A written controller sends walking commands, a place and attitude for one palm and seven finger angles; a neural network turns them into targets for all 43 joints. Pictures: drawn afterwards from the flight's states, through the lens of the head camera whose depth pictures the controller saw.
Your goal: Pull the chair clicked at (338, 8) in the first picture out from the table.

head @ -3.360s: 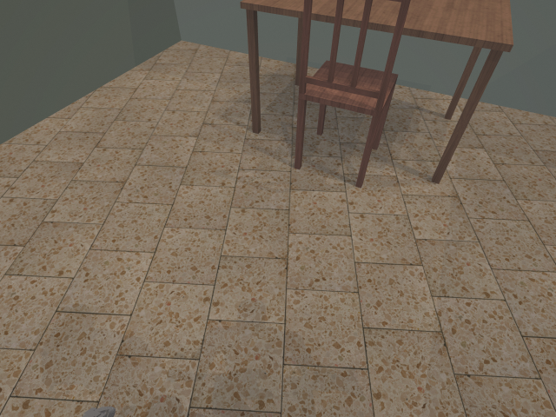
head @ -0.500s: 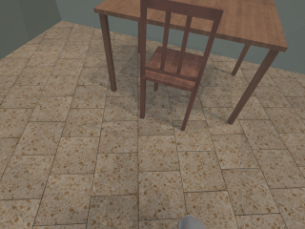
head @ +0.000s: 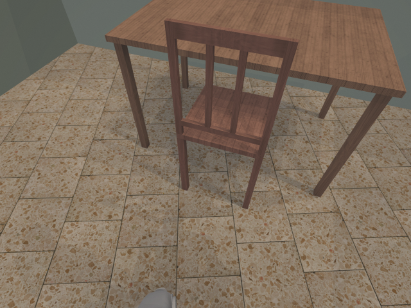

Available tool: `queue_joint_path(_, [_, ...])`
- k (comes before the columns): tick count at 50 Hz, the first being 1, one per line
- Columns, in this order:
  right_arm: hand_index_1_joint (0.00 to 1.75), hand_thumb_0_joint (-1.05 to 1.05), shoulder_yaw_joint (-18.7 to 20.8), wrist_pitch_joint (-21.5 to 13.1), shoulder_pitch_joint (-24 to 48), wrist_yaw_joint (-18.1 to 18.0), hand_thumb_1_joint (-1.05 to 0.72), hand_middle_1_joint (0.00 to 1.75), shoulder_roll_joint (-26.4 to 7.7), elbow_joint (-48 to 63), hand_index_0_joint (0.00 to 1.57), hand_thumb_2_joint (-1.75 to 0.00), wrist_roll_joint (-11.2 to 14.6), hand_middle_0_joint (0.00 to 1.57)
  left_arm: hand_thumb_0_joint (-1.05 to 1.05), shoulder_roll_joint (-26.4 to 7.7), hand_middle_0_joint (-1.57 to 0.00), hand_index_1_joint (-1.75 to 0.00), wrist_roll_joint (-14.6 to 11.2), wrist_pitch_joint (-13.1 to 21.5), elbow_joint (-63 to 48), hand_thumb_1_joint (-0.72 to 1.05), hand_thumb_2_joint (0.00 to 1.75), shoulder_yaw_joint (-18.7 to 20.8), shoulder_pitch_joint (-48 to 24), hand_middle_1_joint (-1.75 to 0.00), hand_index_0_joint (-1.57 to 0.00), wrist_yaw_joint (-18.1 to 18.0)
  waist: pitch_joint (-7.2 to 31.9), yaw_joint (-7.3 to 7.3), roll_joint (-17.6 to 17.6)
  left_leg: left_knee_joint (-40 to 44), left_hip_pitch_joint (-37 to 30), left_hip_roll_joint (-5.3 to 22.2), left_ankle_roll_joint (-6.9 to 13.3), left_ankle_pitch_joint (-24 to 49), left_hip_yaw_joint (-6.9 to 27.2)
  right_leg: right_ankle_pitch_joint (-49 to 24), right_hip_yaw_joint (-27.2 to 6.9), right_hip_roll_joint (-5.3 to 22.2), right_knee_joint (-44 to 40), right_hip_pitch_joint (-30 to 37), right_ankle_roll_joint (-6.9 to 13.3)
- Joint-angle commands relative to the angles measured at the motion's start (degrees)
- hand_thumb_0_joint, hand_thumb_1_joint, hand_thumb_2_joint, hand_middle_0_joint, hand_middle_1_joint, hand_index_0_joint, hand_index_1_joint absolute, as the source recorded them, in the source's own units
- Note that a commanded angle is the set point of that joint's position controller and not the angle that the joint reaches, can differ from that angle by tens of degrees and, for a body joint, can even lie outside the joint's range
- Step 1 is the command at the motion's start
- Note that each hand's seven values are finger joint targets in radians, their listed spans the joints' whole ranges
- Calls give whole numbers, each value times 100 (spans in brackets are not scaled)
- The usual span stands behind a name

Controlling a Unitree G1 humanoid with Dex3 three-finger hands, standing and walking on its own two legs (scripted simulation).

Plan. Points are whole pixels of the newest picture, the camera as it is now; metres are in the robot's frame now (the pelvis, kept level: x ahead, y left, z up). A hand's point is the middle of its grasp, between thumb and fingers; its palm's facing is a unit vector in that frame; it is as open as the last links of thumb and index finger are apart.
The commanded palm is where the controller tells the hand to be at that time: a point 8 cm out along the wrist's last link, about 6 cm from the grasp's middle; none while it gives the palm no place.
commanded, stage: turn to face it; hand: left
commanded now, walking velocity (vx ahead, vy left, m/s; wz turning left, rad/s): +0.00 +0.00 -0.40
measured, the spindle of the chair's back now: (209, 90) +0.81 +0.03 -0.05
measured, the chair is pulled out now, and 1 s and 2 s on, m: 0.00 0.00 0.00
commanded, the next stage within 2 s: take the last steps up to it in 0.44 s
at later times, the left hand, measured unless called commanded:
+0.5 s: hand out of the picture +0.15 +0.19 -0.18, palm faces -0.10 -0.96 -0.25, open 7.4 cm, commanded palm none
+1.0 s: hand (150, 265) +0.24 +0.15 -0.17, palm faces -0.23 -0.96 -0.16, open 7.4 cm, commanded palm none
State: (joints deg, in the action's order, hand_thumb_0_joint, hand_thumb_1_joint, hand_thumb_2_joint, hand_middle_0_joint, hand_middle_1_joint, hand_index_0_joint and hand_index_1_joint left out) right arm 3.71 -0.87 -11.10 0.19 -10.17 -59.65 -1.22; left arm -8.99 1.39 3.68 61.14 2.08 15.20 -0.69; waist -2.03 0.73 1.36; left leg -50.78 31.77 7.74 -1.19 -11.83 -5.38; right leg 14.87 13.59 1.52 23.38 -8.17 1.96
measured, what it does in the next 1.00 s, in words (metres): walks ahead: left foot, then right foot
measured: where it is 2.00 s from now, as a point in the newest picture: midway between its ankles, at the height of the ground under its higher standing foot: (226, 295)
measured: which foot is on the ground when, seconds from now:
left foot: up 0.00-0.08, down 0.10-0.48, up 0.50-0.74, down 0.76-1.00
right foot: down 0.00-0.12, up 0.14-0.44, down 0.46-0.78, up 0.80-1.00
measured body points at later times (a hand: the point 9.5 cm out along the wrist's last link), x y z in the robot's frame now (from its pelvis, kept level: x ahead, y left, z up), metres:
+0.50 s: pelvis +0.07 +0.00 -0.02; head +0.08 -0.01 +0.43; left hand +0.15 +0.24 -0.16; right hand +0.10 -0.24 -0.17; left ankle +0.12 +0.12 -0.74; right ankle +0.07 -0.11 -0.74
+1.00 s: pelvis +0.14 -0.01 +0.00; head +0.17 -0.01 +0.45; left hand +0.26 +0.20 -0.15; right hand +0.02 -0.20 -0.14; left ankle +0.10 +0.11 -0.74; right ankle +0.14 -0.14 -0.70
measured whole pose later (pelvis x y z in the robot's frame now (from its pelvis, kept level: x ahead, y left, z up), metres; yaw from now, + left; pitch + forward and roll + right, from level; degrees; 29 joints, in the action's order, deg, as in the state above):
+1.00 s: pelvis +0.14 -0.01 +0.00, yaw -13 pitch +1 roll +0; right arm 1.2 -2.4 -24.3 -1.1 -7.3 -63.5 -1.9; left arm -10.3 1.2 -0.5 58.5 3.3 11.5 1.7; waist -2.3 2.2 -0.6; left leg -19.6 4.0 2.7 0.1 -16.2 -7.5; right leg 20.3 4.0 3.4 46.7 -25.3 0.9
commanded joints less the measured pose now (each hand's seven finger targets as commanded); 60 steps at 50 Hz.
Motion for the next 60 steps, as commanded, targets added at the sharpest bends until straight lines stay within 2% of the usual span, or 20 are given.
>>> queue_joint_path(1, [30,0,-152,-111,-249,28,-90,30,108,105,20,-90,6,20,0,-680,-20,-30,-16,12,-31,90,90,50,501,-30,-20,-46,-60,-132,-841,1235,-955,-262,-20,160,-196,-3099,-872,1253,-546,-122,533])
queue_joint_path(4, [30,0,-101,-225,-892,-68,-90,30,-396,-87,20,-90,-4,20,0,-563,-20,-30,-67,-115,-31,90,90,48,550,-30,-20,-67,550,102,-96,2376,-2650,-3,51,2116,64,-2024,-843,793,575,-388,163])
queue_joint_path(6, [30,0,26,-179,-1258,-179,-90,30,-1129,-103,20,-90,-9,20,0,-285,-20,-30,-137,-212,-85,90,90,18,848,-30,-20,-65,1099,150,1475,2671,-3523,1693,985,4317,1452,2027,-583,45,2267,-1331,-269])
queue_joint_path(7, [30,0,-20,-130,-971,-242,-90,30,-1087,-39,20,-90,-2,20,0,-293,-20,-30,-112,-263,-111,90,90,4,762,-30,-20,-63,809,80,1458,2944,-3157,1835,1213,3808,1462,2427,-906,142,3011,-1482,-300])
queue_joint_path(12, [30,0,-70,-78,-173,-277,-90,30,-737,177,20,-90,-4,20,0,-284,-20,-30,-66,-424,-125,90,90,126,353,-30,-20,23,452,-33,639,3006,-2542,1262,966,3191,353,1439,-1068,339,3241,-1608,-381])
queue_joint_path(21, [30,0,109,136,175,-175,-90,30,-823,331,20,-90,14,20,0,-290,-20,-30,13,-505,-309,90,90,186,610,-30,-20,22,289,-270,411,2621,-1505,960,565,-37,-117,-176,-739,97,684,-304,-323])
queue_joint_path(22, [30,0,85,149,145,-144,-90,30,-643,351,20,-90,43,20,0,-549,-20,-30,42,-461,-349,90,90,210,632,-30,-20,-10,202,-307,-167,2109,-1162,658,293,-480,-332,-433,-1266,401,70,-109,-203])
queue_joint_path(23, [30,0,19,180,153,-116,-90,30,-305,491,20,-90,79,20,0,-1025,-20,-30,79,-408,-415,90,90,269,528,-30,-20,-55,34,-268,-1496,1188,-493,33,-49,-1465,-758,-673,-2747,1459,-608,-100,222])
queue_joint_path(24, [30,0,-26,230,448,-111,-90,30,-290,646,20,-90,82,20,0,-1331,-20,-30,30,-417,-475,90,90,303,571,-30,-20,-68,-11,-452,-1731,372,-429,-190,-78,-2116,-328,-883,-3269,2070,-1057,-493,771])
queue_joint_path(25, [30,0,5,262,450,-102,-90,30,-342,635,20,-90,78,20,0,-1314,-20,-30,27,-449,-556,90,90,279,388,-30,-20,-73,-14,-370,-1131,-98,-602,-190,-35,-2028,-14,-400,-3026,1966,-1069,-767,958])
queue_joint_path(29, [30,0,-14,234,-87,-88,-90,30,-381,367,20,-90,14,20,0,-965,-20,-30,22,-408,-680,90,90,253,-188,-30,-20,-113,-26,-91,-1220,-366,-555,-217,-38,-1279,202,-425,-2392,1314,-918,-605,770])
queue_joint_path(36, [30,0,-125,-99,-909,-87,-90,30,-264,82,20,-90,-19,20,0,-1080,-20,-30,-73,-314,-492,90,90,273,5,-30,-20,24,289,-2,-652,2549,-2271,-535,19,-580,-190,833,-2134,840,-409,-598,579])
queue_joint_path(38, [30,0,-14,-159,-1484,-140,-90,30,-856,-43,20,-90,-74,20,0,-585,-20,-30,-105,-331,-637,90,90,178,-170,-30,-20,113,53,242,1160,3625,-3045,750,529,-1571,1708,1288,-1261,-50,1216,-2073,83])
queue_joint_path(39, [30,0,64,-115,-1716,-163,-90,30,-1156,-21,20,-90,-100,20,0,-479,-20,-30,-62,-304,-833,90,90,152,-549,-30,-20,124,-340,390,1543,4337,-2860,1560,1062,-2236,2813,1608,-861,-261,2272,-2739,-36])
queue_joint_path(40, [30,0,51,-92,-1568,-156,-90,30,-1110,-6,20,-90,-95,20,0,-601,-20,-30,8,-302,-921,90,90,200,-828,-30,-20,134,-617,377,1234,4563,-2412,1651,1252,-2630,2834,1517,-1238,32,2930,-2810,26])
queue_joint_path(47, [30,0,-94,-291,-1509,-220,-90,30,-624,-140,20,-90,-38,20,0,-283,-20,-30,-27,-244,-689,90,90,104,-769,-30,-20,248,-251,137,294,3907,-2954,730,1038,991,783,497,-929,242,2370,-2247,-145])
queue_joint_path(53, [30,0,-44,-216,-1453,-166,-90,30,-637,-307,20,-90,-7,20,0,-336,-20,-30,-9,-162,-469,90,90,163,-119,-30,-20,204,128,-187,306,2801,-2345,434,708,759,223,-390,-483,-112,397,-227,-34])
queue_joint_path(54, [30,0,-62,-244,-1424,-134,-90,30,-511,-305,20,-90,51,20,0,-615,-20,-30,13,-109,-279,90,90,233,434,-30,-20,163,332,-458,-120,1970,-1671,199,522,605,-36,-487,-931,212,269,837,111])
queue_joint_path(56, [30,0,-141,-272,-1182,-97,-90,30,-241,44,20,-90,94,20,0,-1539,-20,-30,-43,-54,1,90,90,423,1578,-30,-20,65,785,-768,-1758,-801,251,-584,218,-2344,-212,-779,-3909,2387,-837,2059,1074])
queue_joint_path(60, [30,0,-62,-139,-814,-68,-90,30,-193,-19,20,-90,19,20,0,-774,-20,-30,-49,-67,-235,90,90,229,387,-30,-20,-34,-345,-260,-714,-1477,194,0,234,-1186,487,-334,-2652,1882,-1205,-5,961])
